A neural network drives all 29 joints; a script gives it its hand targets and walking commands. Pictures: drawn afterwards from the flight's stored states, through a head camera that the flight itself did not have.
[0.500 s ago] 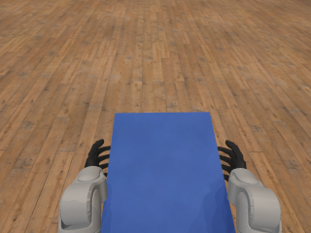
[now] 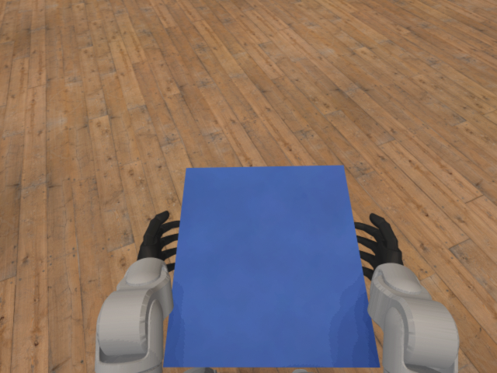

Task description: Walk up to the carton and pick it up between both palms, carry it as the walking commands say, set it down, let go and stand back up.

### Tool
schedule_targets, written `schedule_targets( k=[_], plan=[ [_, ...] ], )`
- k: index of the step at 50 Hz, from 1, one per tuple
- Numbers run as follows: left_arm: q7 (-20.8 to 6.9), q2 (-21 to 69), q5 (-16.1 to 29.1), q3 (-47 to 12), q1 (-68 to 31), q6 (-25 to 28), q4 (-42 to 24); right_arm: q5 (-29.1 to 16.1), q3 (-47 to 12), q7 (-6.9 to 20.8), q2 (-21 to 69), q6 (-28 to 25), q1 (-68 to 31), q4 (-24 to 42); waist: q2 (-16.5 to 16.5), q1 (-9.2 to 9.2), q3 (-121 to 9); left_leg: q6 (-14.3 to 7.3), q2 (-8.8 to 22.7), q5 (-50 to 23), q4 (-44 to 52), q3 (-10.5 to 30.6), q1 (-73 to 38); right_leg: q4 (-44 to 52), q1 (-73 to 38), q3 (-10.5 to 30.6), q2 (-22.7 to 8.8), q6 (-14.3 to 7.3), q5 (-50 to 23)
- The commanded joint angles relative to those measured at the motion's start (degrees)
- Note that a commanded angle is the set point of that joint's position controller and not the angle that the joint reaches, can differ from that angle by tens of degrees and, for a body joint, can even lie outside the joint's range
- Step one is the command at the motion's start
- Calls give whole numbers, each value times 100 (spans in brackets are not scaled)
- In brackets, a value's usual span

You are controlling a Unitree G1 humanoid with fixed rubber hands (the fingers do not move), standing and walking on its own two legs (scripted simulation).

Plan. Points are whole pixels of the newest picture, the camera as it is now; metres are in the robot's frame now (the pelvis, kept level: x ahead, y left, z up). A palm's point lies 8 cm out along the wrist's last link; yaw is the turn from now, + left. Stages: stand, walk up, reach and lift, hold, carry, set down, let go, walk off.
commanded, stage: carry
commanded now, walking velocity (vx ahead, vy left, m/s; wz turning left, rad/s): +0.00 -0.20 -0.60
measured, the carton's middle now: (265, 269) +0.29 -0.01 -0.01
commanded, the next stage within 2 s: none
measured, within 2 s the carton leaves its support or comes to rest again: neither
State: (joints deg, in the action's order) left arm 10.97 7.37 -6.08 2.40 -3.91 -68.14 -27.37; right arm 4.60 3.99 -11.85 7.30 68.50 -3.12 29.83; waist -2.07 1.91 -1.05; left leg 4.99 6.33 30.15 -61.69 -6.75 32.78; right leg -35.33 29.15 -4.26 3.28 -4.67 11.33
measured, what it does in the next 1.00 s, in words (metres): steps to the right, turning right: left foot, then right foot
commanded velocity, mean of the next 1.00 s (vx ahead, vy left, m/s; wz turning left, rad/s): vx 0.00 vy -0.12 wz -0.60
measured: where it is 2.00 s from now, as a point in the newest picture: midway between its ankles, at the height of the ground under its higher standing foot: outside the picture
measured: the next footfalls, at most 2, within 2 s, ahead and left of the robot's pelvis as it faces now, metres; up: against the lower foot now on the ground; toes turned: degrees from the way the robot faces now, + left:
left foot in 0.12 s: +0.03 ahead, +0.05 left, +0.00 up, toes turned +6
right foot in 0.52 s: -0.01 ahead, -0.33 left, +0.00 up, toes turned -27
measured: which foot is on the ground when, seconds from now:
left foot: up 0.00-0.10, down 0.12-0.50, up 0.52-0.90, down 0.92-1.00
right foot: down 0.00-0.14, up 0.16-0.50, down 0.52-0.94, up 0.96-1.00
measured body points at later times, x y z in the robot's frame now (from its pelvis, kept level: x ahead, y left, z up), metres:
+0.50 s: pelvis -0.04 -0.15 +0.00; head -0.04 -0.13 +0.45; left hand +0.26 -0.07 +0.10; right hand +0.16 -0.38 +0.10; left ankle -0.01 +0.04 -0.72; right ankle -0.05 -0.31 -0.71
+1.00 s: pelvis -0.12 -0.23 +0.02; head -0.11 -0.20 +0.47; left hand +0.19 -0.21 +0.10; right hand +0.02 -0.49 +0.12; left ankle -0.09 -0.14 -0.72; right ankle -0.09 -0.31 -0.69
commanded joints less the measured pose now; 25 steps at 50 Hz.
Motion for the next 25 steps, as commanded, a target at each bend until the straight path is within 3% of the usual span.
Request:
schedule_targets(
  k=[1, 4, 5, 6, 7, 8, 9, 10, 11, 12, 13, 14, 17, 20, 22, 24, 25],
  plan=[
    [-1483, 5529, 2175, -3712, -2103, 183, -906, -2408, -4156, 1710, 5506, -170, -2474, 717, 983, -236, -2434, -156, -156, -107, 531, 145, -222, 1127, -1973, 1894, -1589, -754, -1922],
    [-1461, 5402, 2198, -3846, -2127, 89, -948, -2292, -3976, 1697, 5385, -122, -2254, 588, 848, -260, -2389, -314, -331, -257, 1604, 57, -1018, 1441, -1565, 2055, -1496, -662, -1585],
    [-1448, 5354, 2222, -3894, -2158, 55, -964, -2254, -3891, 1692, 5353, -100, -2165, 536, 858, -246, -2361, -398, -321, -461, 2301, 3, -1598, 1514, -1239, 1952, -1335, -472, -1464],
    [-1432, 5299, 2273, -3950, -2239, 19, -982, -2197, -3790, 1680, 5336, -82, -2011, 453, 781, -138, -2343, -524, -176, -1036, 3404, -51, -2578, 1412, -657, 1663, -1042, -111, -1241],
    [-1422, 5241, 2294, -3994, -2310, -31, -980, -2103, -3651, 1658, 5257, -69, -1907, 366, 149, -40, -2289, -740, 634, -1112, 4401, 640, -3630, 861, 265, 1247, -606, 295, -518],
    [-1469, 5270, 2312, -4140, -2445, -107, -1076, -1948, -3489, 1642, 5246, -93, -1761, 67, -2162, -15, -1962, -1657, 2881, -2028, 4617, 3037, -3381, -1286, 1402, 549, -26, 553, 1725],
    [-1462, 5177, 2324, -4197, -2786, -68, -1177, -1984, -3556, 1663, 5221, -117, -1961, 243, -1451, -144, -1549, -1872, 3229, -3164, 4635, 2672, -3120, -2462, 1889, 445, -432, 607, 1824],
    [-1467, 5220, 2347, -4169, -2812, -83, -993, -1963, -3556, 1672, 5206, -108, -2039, 267, -592, -196, -1448, -1655, 2786, -3205, 4482, 2139, -2852, -3043, 1687, 645, -613, 632, 1516],
    [-1465, 5274, 2335, -4110, -2741, -102, -812, -1933, -3508, 1678, 5150, -102, -2128, 246, -96, -243, -1388, -1282, 2362, -3155, 4388, 1496, -2740, -3419, 1544, 738, -722, 688, 1174],
    [-1474, 5291, 2315, -4062, -2649, -112, -758, -1939, -3498, 1664, 5168, -103, -2187, 279, -36, -231, -1341, -1035, 2036, -3368, 4204, 887, -2778, -3501, 1511, 711, -749, 765, 886],
    [-1472, 5284, 2307, -4017, -2501, -122, -701, -1946, -3466, 1644, 5139, -93, -2174, 299, -186, -240, -1289, -804, 1713, -3596, 4013, 271, -2754, -3276, 1320, 476, -694, 835, 737],
    [-1452, 5277, 2321, -4036, -2522, -135, -717, -1949, -3420, 1632, 5067, -80, -2221, 361, -454, -241, -1207, -698, 1598, -3876, 3868, -37, -2653, -2993, 1151, 209, -609, 886, 747],
    [-1380, 5171, 2314, -4023, -2517, -226, -711, -1928, -3318, 1597, 4836, 25, -2134, 411, -1030, -196, -1145, -697, 1682, -4446, 3655, -361, -2510, -2234, 797, -314, -574, 974, 1018],
    [-1349, 5100, 2336, -3998, -2538, -318, -679, -1889, -3258, 1575, 4765, 120, -2030, 273, -1548, -133, -1261, -470, 1770, -4414, 3419, -741, -2432, -1205, 233, -614, -559, 927, 930],
    [-1359, 5087, 2330, -3948, -2563, -355, -616, -1888, -3270, 1567, 4779, 141, -1998, 215, -1755, -66, -1366, -320, 1977, -4328, 3198, -722, -2491, -576, -45, -694, -534, 867, 932],
    [-1385, 5141, 2321, -3874, -2441, -361, -472, -1923, -3352, 1557, 4858, 140, -2101, 231, -1608, -134, -1560, -103, 2008, -4056, 2650, -772, -2426, 605, -663, -761, -406, 761, 356],
    [-1396, 5159, 2288, -3800, -2331, -340, -334, -1942, -3396, 1559, 4905, 128, -2101, 195, -989, -165, -1781, 99, 1710, -3475, 1949, -877, -2011, 1015, -1507, -483, -335, 690, -128]
  ],
)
